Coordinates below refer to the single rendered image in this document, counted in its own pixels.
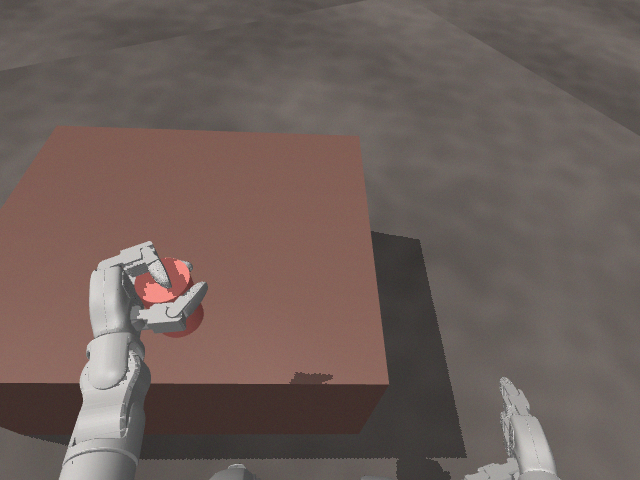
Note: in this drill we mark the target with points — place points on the can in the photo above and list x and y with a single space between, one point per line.
150 292

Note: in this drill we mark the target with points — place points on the right robot hand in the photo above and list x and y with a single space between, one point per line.
525 440

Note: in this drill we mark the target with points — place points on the left robot hand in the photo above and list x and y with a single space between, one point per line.
114 305

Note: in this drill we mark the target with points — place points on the left robot arm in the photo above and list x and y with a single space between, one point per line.
107 437

